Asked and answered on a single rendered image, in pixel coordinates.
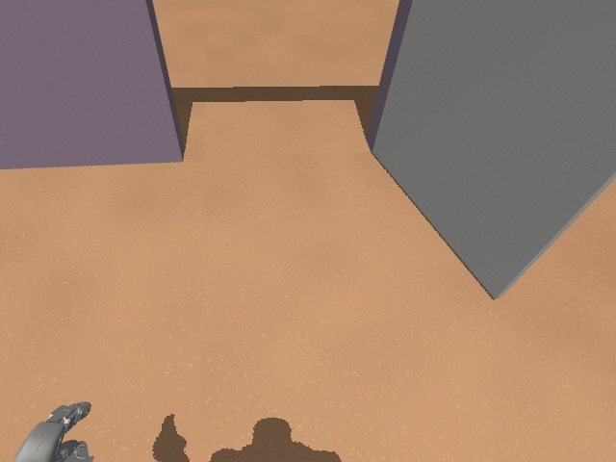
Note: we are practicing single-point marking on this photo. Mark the left robot hand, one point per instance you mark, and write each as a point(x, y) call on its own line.
point(44, 443)

